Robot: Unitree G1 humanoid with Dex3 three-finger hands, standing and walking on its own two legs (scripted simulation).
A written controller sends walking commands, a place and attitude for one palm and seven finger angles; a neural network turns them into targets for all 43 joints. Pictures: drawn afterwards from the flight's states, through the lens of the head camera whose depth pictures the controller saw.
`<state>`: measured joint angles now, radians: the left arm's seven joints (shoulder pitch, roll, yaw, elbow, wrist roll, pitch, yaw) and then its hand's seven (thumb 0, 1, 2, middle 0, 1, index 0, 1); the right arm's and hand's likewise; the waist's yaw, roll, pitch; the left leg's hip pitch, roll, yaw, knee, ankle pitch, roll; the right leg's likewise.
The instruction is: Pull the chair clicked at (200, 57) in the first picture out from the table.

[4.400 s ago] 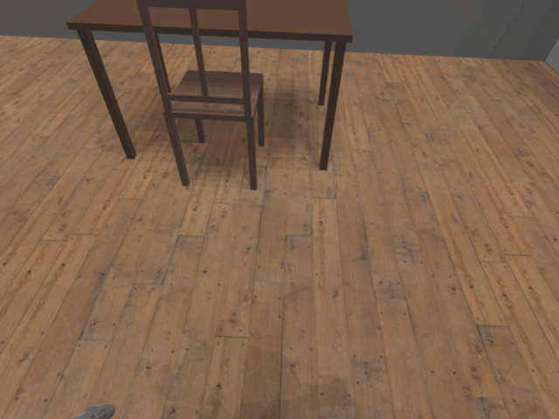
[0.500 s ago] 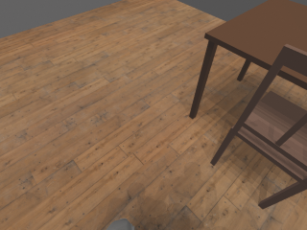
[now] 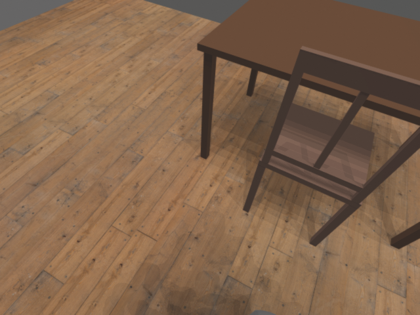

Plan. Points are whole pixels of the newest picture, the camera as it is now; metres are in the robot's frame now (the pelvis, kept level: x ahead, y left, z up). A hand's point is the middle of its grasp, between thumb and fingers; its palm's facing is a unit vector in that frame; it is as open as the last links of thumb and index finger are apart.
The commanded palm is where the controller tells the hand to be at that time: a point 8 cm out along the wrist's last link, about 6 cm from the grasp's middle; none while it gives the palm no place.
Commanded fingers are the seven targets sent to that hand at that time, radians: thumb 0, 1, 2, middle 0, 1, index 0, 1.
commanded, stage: turn to face it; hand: left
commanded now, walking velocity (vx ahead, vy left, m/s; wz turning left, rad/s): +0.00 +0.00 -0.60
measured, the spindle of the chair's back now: (337, 135) +0.63 -0.36 -0.08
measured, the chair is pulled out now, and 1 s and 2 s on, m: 0.00 0.00 0.00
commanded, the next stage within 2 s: take the last steps up to it in 0.70 s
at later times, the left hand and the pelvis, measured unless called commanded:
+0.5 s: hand out of the picture +0.14 +0.13 -0.16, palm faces -0.24 -0.95 -0.22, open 7.4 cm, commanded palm none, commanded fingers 0.00 0.90 0.90 -0.20 -0.30 -0.20 -0.30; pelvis +0.01 -0.03 +0.00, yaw -16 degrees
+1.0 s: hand (153, 313) +0.15 +0.13 -0.17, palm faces -0.43 -0.88 -0.21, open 7.4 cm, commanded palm none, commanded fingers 0.00 0.90 0.90 -0.20 -0.30 -0.20 -0.30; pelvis +0.01 -0.02 +0.00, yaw -26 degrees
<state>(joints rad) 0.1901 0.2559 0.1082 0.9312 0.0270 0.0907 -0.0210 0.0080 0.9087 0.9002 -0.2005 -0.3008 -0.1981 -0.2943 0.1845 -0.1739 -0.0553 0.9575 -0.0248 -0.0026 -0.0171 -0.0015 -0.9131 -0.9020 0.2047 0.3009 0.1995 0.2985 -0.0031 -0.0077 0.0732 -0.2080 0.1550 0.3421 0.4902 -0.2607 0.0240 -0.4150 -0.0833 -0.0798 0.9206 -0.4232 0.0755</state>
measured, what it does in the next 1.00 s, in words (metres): steps on the spot, turning right: right foot, then left foot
